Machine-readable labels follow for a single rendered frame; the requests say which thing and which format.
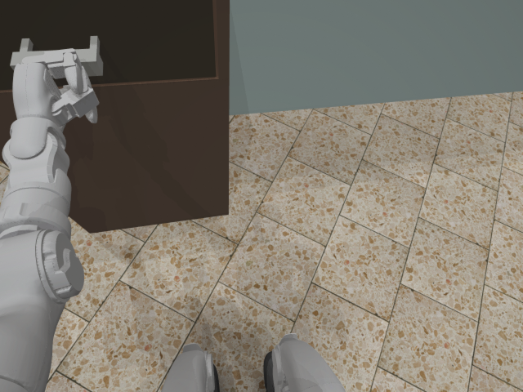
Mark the left robot forearm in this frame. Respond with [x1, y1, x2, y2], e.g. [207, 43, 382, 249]
[0, 117, 72, 240]

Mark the robot thigh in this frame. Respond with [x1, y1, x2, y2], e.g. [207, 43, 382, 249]
[272, 340, 346, 392]
[161, 350, 215, 392]

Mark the handle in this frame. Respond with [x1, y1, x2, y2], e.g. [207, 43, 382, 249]
[10, 36, 103, 77]

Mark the left robot hand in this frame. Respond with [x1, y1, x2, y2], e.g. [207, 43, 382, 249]
[12, 48, 99, 133]

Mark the cabinet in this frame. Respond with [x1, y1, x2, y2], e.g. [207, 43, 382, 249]
[0, 0, 230, 234]

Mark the robot right thigh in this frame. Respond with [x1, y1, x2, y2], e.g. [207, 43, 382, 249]
[272, 340, 346, 392]

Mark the drawer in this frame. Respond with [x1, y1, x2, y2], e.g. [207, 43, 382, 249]
[0, 0, 216, 90]

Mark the robot left upper arm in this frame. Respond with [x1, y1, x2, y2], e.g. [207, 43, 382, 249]
[0, 229, 84, 392]

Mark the robot left thigh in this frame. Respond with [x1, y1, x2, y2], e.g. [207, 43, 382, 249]
[161, 350, 215, 392]

